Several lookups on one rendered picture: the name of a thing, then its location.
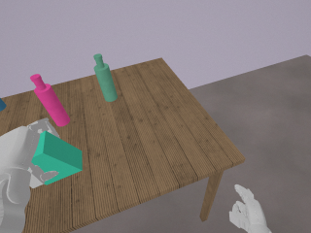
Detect sponge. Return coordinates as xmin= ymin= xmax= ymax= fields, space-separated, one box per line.
xmin=27 ymin=130 xmax=83 ymax=185

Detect robot right hand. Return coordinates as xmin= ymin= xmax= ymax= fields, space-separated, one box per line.
xmin=229 ymin=184 xmax=267 ymax=232

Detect robot right forearm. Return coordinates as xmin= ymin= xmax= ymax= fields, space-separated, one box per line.
xmin=248 ymin=223 xmax=272 ymax=233

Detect robot left forearm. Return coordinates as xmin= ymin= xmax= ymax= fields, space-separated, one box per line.
xmin=0 ymin=167 xmax=31 ymax=233

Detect table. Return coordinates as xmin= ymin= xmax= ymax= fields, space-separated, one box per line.
xmin=0 ymin=58 xmax=246 ymax=233

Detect robot left hand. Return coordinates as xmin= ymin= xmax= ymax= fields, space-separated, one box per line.
xmin=0 ymin=117 xmax=60 ymax=188

